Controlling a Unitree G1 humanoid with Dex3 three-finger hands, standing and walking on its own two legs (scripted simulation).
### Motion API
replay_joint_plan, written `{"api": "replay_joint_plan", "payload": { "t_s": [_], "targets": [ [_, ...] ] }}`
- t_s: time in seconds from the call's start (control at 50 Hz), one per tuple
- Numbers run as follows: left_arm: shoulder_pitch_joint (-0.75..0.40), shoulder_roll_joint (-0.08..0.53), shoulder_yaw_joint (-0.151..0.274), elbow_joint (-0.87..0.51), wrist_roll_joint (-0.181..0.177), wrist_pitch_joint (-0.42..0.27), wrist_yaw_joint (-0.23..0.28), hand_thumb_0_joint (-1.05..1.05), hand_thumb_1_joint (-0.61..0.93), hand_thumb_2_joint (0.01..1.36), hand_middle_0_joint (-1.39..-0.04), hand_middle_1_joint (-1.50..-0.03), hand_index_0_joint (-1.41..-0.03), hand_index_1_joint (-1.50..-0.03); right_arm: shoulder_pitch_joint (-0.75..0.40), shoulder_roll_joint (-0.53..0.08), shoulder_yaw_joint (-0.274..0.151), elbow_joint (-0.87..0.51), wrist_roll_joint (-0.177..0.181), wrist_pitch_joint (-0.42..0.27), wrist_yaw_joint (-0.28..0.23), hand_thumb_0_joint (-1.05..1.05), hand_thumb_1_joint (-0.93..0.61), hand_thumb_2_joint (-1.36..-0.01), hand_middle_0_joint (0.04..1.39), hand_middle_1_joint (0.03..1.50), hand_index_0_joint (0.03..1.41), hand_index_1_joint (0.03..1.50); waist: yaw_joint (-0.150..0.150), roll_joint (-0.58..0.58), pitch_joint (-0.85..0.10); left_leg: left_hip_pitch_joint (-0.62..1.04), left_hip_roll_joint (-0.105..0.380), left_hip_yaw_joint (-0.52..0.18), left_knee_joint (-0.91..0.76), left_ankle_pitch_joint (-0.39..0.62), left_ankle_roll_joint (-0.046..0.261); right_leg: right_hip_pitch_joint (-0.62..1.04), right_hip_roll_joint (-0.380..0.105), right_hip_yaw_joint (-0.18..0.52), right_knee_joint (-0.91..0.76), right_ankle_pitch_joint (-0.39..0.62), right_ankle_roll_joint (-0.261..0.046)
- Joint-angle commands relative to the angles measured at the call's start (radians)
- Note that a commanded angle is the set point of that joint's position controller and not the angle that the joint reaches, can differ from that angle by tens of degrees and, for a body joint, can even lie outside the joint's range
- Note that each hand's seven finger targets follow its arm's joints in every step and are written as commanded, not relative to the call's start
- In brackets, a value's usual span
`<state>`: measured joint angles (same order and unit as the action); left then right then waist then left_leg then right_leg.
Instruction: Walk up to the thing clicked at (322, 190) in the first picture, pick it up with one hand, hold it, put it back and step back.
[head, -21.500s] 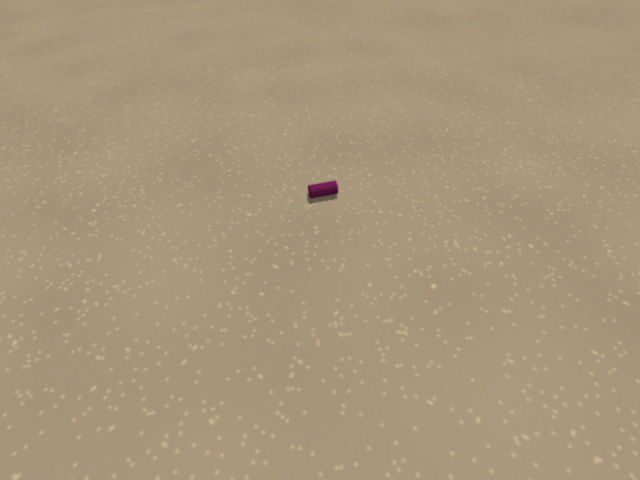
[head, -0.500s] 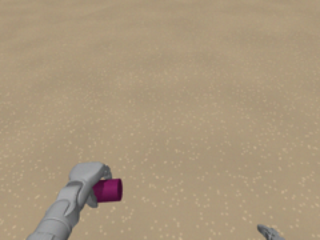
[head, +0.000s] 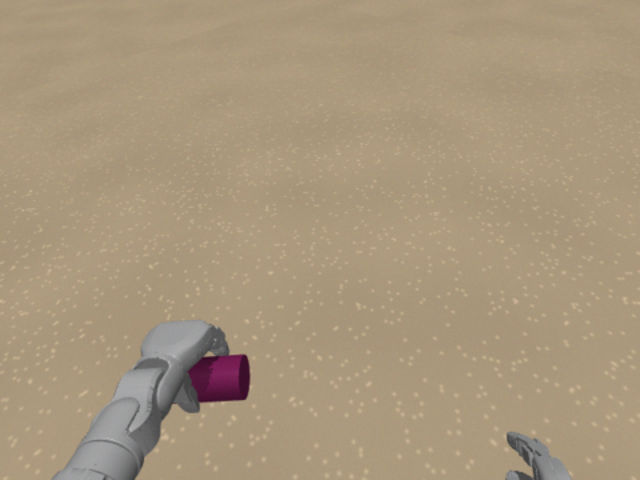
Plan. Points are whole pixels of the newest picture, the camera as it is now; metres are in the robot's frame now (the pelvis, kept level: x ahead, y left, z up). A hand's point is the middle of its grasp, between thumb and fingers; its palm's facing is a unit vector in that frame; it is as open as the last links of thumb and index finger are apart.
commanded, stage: hold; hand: left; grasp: from above
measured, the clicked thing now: (200, 379) +0.30 +0.22 -0.07
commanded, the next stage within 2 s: crouch in 0.44 s
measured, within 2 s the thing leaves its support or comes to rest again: neither
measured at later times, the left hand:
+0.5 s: hand (190, 374) +0.29 +0.22 -0.04, palm faces -0.46 -0.05 -0.89, open 8.8 cm
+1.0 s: hand (210, 392) +0.30 +0.22 -0.14, palm faces -0.47 +0.03 -0.88, open 8.8 cm
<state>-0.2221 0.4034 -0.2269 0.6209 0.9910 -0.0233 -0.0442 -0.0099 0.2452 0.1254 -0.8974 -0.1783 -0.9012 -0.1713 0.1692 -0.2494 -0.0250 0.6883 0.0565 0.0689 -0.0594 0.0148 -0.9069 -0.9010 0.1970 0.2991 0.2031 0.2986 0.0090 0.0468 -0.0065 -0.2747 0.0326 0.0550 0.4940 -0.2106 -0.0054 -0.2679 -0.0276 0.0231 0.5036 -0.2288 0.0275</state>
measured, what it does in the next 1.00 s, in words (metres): stands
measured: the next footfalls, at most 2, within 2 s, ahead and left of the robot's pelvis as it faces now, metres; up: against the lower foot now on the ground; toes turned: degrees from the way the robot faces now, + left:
none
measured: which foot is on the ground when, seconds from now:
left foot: down 0.00-1.00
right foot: down 0.00-1.00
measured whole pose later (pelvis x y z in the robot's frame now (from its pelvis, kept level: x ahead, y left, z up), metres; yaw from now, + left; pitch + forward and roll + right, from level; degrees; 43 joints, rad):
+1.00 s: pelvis -0.01 +0.00 -0.04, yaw +1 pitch +11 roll -1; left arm -0.41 0.36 -0.22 1.02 1.14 -0.08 0.26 -0.01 0.19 0.21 -0.94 -0.12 -0.94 -0.14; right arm 0.19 -0.26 -0.06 0.72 0.01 0.06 -0.01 0.01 -0.90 -0.90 0.20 0.30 0.21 0.30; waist -0.05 0.00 -0.07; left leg -0.69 0.04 0.02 0.84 -0.34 -0.01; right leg -0.67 -0.03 0.00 0.83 -0.36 0.03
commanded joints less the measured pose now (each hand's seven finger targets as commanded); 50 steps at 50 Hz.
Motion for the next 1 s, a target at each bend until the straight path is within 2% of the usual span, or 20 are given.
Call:
{"api": "replay_joint_plan", "payload": {
  "t_s": [0.0,0.02,0.1,0.14,0.2,0.24,0.26,0.32,0.42,0.5,0.52,0.54,0.56,0.6,0.62,0.66,0.72,0.82,0.88,0.98],
  "targets": [
    [-0.356,0.200,0.099,-0.224,0.003,-0.006,0.031,0.000,0.804,0.416,-1.157,-0.334,-1.177,-0.317,-0.117,-0.125,-0.036,-0.144,-0.001,-0.039,-0.013,0.000,-0.901,-0.901,0.200,0.300,0.200,0.300,-0.006,-0.036,-0.213,0.127,-0.041,-0.019,-0.073,0.075,0.019,0.008,0.047,-0.022,-0.103,0.049,-0.031],
    [-0.381,0.230,0.127,-0.234,-0.003,-0.009,0.033,0.000,0.810,0.430,-1.165,-0.335,-1.182,-0.320,-0.111,-0.129,-0.037,-0.139,0.000,-0.037,-0.014,0.000,-0.901,-0.901,0.200,0.300,0.200,0.300,-0.003,-0.016,-0.227,0.134,-0.041,-0.017,-0.074,0.066,0.019,0.011,0.046,-0.018,-0.105,0.045,-0.030],
    [-0.360,0.198,0.105,-0.220,-0.002,-0.014,0.034,0.000,0.808,0.413,-1.155,-0.342,-1.178,-0.320,-0.109,-0.127,-0.035,-0.138,-0.003,-0.038,-0.014,0.000,-0.901,-0.902,0.200,0.300,0.200,0.300,-0.008,-0.016,-0.233,0.152,-0.032,-0.029,-0.078,0.079,0.014,0.001,0.051,-0.026,-0.096,0.054,-0.033],
    [-0.374,0.218,0.124,-0.248,-0.003,-0.017,0.046,0.000,0.795,0.409,-1.137,-0.347,-1.164,-0.322,-0.113,-0.126,-0.036,-0.145,0.000,-0.036,-0.015,0.000,-0.900,-0.901,0.200,0.300,0.200,0.300,0.002,-0.005,-0.253,0.152,-0.041,-0.017,-0.073,0.099,0.016,0.021,0.047,-0.024,-0.099,0.070,-0.033],
    [-0.403,0.219,0.117,-0.244,0.005,-0.015,0.054,0.000,0.806,0.438,-1.154,-0.351,-1.176,-0.332,-0.113,-0.125,-0.036,-0.132,-0.003,-0.035,-0.016,0.000,-0.901,-0.901,0.200,0.300,0.200,0.300,-0.010,-0.002,-0.262,0.167,-0.041,-0.017,-0.070,0.113,0.015,0.015,0.047,-0.024,-0.098,0.085,-0.032],
    [-0.380,0.204,0.115,-0.229,0.001,-0.008,0.062,0.000,0.827,0.459,-1.168,-0.356,-1.188,-0.338,-0.109,-0.125,-0.038,-0.127,-0.002,-0.034,-0.015,0.000,-0.899,-0.901,0.200,0.300,0.200,0.300,-0.004,0.007,-0.266,0.177,-0.035,-0.021,-0.073,0.122,0.011,0.013,0.050,-0.028,-0.092,0.092,-0.034],
    [-0.371,0.183,0.094,-0.216,0.003,-0.004,0.063,0.000,0.829,0.460,-1.172,-0.353,-1.190,-0.337,-0.109,-0.124,-0.037,-0.128,-0.001,-0.034,-0.014,0.000,-0.899,-0.900,0.200,0.300,0.200,0.300,-0.011,-0.004,-0.250,0.170,-0.034,-0.021,-0.073,0.127,0.012,0.011,0.050,-0.030,-0.093,0.097,-0.034],
    [-0.380,0.221,0.125,-0.205,0.008,0.002,0.072,0.000,0.809,0.448,-1.153,-0.356,-1.174,-0.336,-0.104,-0.129,-0.042,-0.123,-0.001,-0.032,-0.013,0.000,-0.900,-0.901,0.200,0.300,0.200,0.300,0.004,0.001,-0.253,0.156,-0.035,-0.021,-0.073,0.135,0.010,0.025,0.050,-0.033,-0.092,0.104,-0.036],
    [-0.346,0.181,0.093,-0.188,-0.003,0.005,0.054,0.000,0.809,0.460,-1.158,-0.362,-1.177,-0.346,-0.110,-0.125,-0.040,-0.132,-0.002,-0.030,-0.010,0.000,-0.901,-0.901,0.200,0.300,0.200,0.300,0.000,-0.035,-0.219,0.139,-0.036,-0.022,-0.078,0.115,0.016,0.024,0.048,-0.031,-0.105,0.088,-0.032],
    [-0.352,0.216,0.121,-0.215,0.007,-0.007,0.046,0.000,0.797,0.485,-1.156,-0.370,-1.167,-0.360,-0.113,-0.122,-0.040,-0.142,-0.003,-0.027,-0.011,0.000,-0.902,-0.902,0.200,0.300,0.200,0.300,0.004,-0.015,-0.250,0.147,-0.047,-0.014,-0.072,0.118,0.018,0.035,0.042,-0.023,-0.107,0.090,-0.032],
    [-0.364,0.197,0.101,-0.230,0.006,-0.011,0.043,0.000,0.855,0.455,-1.135,-0.418,-1.193,-0.361,-0.110,-0.122,-0.039,-0.140,-0.004,-0.027,-0.011,0.000,-0.896,-0.908,0.201,0.301,0.201,0.301,-0.004,-0.017,-0.251,0.154,-0.043,-0.017,-0.071,0.125,0.017,0.031,0.044,-0.024,-0.102,0.099,-0.032],
    [-0.375,0.198,0.099,-0.228,0.004,-0.014,0.046,0.000,0.792,0.445,-1.076,-0.345,-1.121,-0.303,-0.105,-0.125,-0.040,-0.140,-0.002,-0.027,-0.012,0.000,-0.869,-0.888,0.201,0.301,0.201,0.301,-0.006,-0.012,-0.246,0.158,-0.038,-0.021,-0.075,0.120,0.015,0.028,0.048,-0.027,-0.100,0.092,-0.034],
    [-0.361,0.210,0.120,-0.205,0.006,-0.015,0.054,0.000,0.789,0.449,-1.156,-0.330,-1.180,-0.323,-0.101,-0.128,-0.042,-0.134,-0.001,-0.025,-0.013,0.000,-0.894,-0.900,0.200,0.300,0.201,0.300,-0.007,-0.006,-0.237,0.157,-0.038,-0.021,-0.075,0.123,0.014,0.017,0.047,-0.026,-0.098,0.096,-0.035],
    [-0.327,0.175,0.102,-0.160,0.013,-0.018,0.068,0.000,0.837,0.511,-1.232,-0.308,-1.222,-0.322,-0.092,-0.128,-0.043,-0.131,-0.004,-0.022,-0.011,0.000,-0.892,-0.900,0.200,0.300,0.201,0.300,-0.019,-0.049,-0.209,0.144,-0.036,-0.023,-0.070,0.123,0.014,0.004,0.049,-0.031,-0.096,0.095,-0.034],
    [-0.353,0.183,0.103,-0.183,0.020,-0.026,0.078,0.000,0.839,0.502,-1.216,-0.318,-1.215,-0.324,-0.088,-0.127,-0.045,-0.127,-0.005,-0.021,-0.011,0.000,-0.890,-0.899,0.200,0.300,0.201,0.300,-0.016,-0.039,-0.225,0.143,-0.037,-0.021,-0.066,0.123,0.014,0.003,0.048,-0.030,-0.092,0.097,-0.034],
    [-0.323,0.174,0.108,-0.118,0.026,-0.030,0.104,0.000,0.830,0.508,-1.221,-0.306,-1.213,-0.318,-0.082,-0.127,-0.046,-0.117,-0.006,-0.018,-0.009,0.000,-0.891,-0.899,0.200,0.300,0.201,0.300,-0.020,-0.053,-0.201,0.122,-0.043,-0.018,-0.055,0.120,0.014,-0.015,0.046,-0.030,-0.089,0.092,-0.032],
    [-0.359,0.168,0.108,-0.061,0.052,-0.049,0.158,0.000,0.819,0.502,-1.226,-0.270,-1.210,-0.291,-0.065,-0.127,-0.054,-0.099,-0.014,-0.014,-0.005,0.000,-0.890,-0.899,0.200,0.300,0.200,0.300,-0.030,-0.065,-0.211,0.084,-0.050,-0.015,-0.016,0.108,0.014,-0.052,0.038,-0.026,-0.063,0.090,-0.029],
    [-0.449,0.139,0.089,0.087,0.097,-0.055,0.261,0.000,0.854,0.553,-1.283,-0.243,-1.245,-0.286,-0.013,-0.138,-0.066,-0.057,-0.029,-0.012,0.012,0.000,-0.891,-0.900,0.200,0.300,0.200,0.300,-0.067,-0.062,-0.242,-0.001,-0.046,-0.024,0.088,0.078,0.007,-0.177,0.039,-0.031,0.028,0.070,-0.031],
    [-0.527,0.093,0.065,0.175,0.122,-0.062,0.320,0.000,0.876,0.556,-1.294,-0.249,-1.258,-0.289,0.029,-0.146,-0.079,-0.027,-0.041,-0.024,0.026,0.000,-0.892,-0.900,0.200,0.300,0.200,0.300,-0.094,-0.036,-0.290,-0.104,-0.038,-0.030,0.219,0.054,-0.003,-0.314,0.041,-0.036,0.153,0.048,-0.036],
    [-0.623,0.112,0.093,0.311,0.195,-0.061,0.420,0.000,0.874,0.525,-1.283,-0.260,-1.257,-0.290,0.101,-0.159,-0.097,-0.031,-0.064,-0.041,0.038,0.000,-0.894,-0.901,0.200,0.300,0.200,0.300,-0.112,0.017,-0.419,-0.340,-0.032,-0.041,0.450,-0.019,-0.003,-0.559,0.044,-0.042,0.386,-0.016,-0.049]
  ]
}}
